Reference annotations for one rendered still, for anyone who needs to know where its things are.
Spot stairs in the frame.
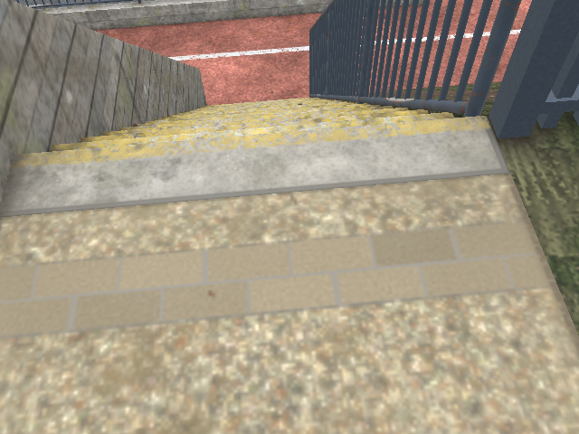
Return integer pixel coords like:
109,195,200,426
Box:
51,98,454,152

